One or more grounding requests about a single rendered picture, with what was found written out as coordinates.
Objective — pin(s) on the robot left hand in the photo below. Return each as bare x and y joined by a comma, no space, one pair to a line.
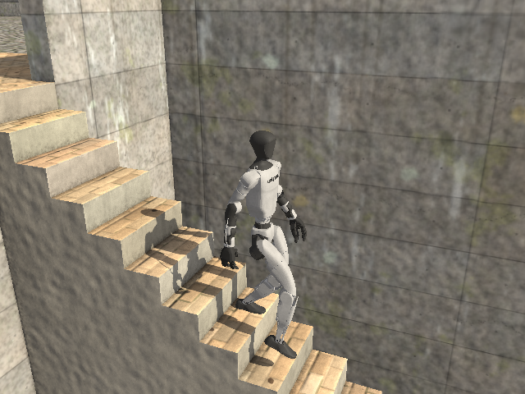
294,226

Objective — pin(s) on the right robot upper arm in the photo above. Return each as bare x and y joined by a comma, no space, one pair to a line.
247,182

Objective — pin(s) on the robot right hand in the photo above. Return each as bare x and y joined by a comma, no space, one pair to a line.
228,255

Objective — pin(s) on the robot left forearm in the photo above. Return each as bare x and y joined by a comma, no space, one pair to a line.
286,207

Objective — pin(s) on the robot left shin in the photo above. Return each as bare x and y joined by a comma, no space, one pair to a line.
261,290

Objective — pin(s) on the robot left foot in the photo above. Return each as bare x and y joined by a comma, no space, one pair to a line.
252,307

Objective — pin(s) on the left robot upper arm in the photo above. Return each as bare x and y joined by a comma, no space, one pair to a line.
278,164

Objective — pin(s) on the robot right forearm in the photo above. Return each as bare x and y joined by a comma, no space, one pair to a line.
230,231

